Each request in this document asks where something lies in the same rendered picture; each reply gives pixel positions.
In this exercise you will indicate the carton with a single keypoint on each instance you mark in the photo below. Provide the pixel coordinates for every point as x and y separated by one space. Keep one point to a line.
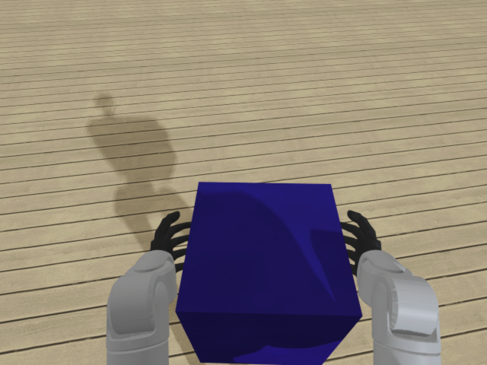
266 277

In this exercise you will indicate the robot left hand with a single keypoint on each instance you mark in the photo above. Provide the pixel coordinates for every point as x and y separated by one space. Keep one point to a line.
163 234

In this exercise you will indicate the robot right forearm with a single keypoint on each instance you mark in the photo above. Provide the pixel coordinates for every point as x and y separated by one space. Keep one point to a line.
404 311

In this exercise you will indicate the robot left forearm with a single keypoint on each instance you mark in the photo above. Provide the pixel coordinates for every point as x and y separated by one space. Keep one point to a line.
138 312

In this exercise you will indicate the robot right hand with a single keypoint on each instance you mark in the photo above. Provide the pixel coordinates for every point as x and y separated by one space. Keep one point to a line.
366 238

